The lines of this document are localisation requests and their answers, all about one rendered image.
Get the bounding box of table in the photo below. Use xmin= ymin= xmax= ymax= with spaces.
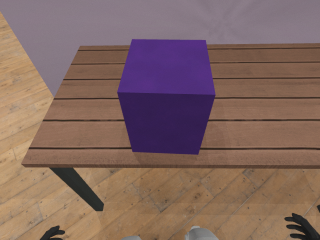
xmin=21 ymin=43 xmax=320 ymax=213

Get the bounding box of robot right hand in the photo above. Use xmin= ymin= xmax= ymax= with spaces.
xmin=284 ymin=213 xmax=320 ymax=240

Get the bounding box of carton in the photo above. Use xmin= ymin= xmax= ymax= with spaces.
xmin=117 ymin=39 xmax=216 ymax=155

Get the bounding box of robot left hand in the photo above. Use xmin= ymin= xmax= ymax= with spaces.
xmin=40 ymin=225 xmax=65 ymax=240

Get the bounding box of robot right thigh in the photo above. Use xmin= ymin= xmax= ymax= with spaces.
xmin=184 ymin=228 xmax=219 ymax=240

